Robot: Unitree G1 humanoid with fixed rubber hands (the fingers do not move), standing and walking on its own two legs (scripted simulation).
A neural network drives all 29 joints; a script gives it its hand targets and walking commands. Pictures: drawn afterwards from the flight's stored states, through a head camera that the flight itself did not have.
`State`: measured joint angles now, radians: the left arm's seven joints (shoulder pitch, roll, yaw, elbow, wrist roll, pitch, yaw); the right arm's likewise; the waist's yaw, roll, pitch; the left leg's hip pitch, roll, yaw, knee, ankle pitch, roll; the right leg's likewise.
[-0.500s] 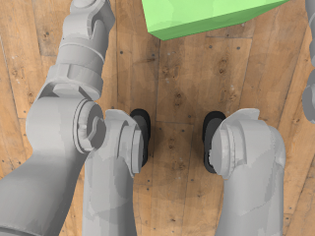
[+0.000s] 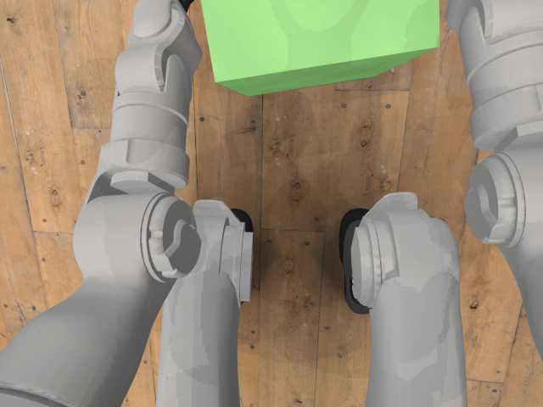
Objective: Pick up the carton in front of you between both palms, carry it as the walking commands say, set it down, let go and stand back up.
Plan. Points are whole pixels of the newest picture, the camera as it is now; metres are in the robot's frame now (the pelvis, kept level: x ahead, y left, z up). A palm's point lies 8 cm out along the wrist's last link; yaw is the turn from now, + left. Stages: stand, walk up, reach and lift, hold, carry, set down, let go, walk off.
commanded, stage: reach and lift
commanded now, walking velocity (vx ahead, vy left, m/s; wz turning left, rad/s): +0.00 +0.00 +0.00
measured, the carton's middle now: out of the picture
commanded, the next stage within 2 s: none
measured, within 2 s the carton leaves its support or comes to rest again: neither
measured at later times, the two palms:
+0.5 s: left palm out of the picture +0.50 +0.10 +0.04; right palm out of the picture +0.50 -0.20 +0.04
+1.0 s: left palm out of the picture +0.46 +0.11 +0.20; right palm out of the picture +0.45 -0.19 +0.19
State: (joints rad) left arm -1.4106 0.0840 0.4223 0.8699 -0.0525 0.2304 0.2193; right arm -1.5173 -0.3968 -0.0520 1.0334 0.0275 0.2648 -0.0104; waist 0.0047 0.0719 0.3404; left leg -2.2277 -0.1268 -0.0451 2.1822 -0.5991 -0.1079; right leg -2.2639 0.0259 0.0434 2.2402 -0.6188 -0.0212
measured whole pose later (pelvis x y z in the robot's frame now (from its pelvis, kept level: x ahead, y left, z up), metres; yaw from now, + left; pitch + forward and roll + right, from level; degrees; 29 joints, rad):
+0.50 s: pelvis -0.02 +0.02 +0.11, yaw -5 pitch +42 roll +3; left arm -1.13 -0.10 0.62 0.62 0.23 0.37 0.14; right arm -1.27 -0.15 -0.39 0.87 -0.27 0.38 0.05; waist 0.01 0.03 -0.06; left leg -2.04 -0.13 -0.08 1.79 -0.50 -0.09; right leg -2.07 0.11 0.10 1.81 -0.47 0.05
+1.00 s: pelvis +0.03 +0.02 +0.23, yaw -6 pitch +35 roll +1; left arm -0.75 -0.12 0.49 0.60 0.19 0.34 0.10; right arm -0.83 0.00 -0.37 0.71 -0.23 0.37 0.00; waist 0.01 0.03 -0.22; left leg -1.52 -0.11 -0.11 1.41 -0.49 -0.06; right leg -1.55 0.10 0.11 1.41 -0.47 0.03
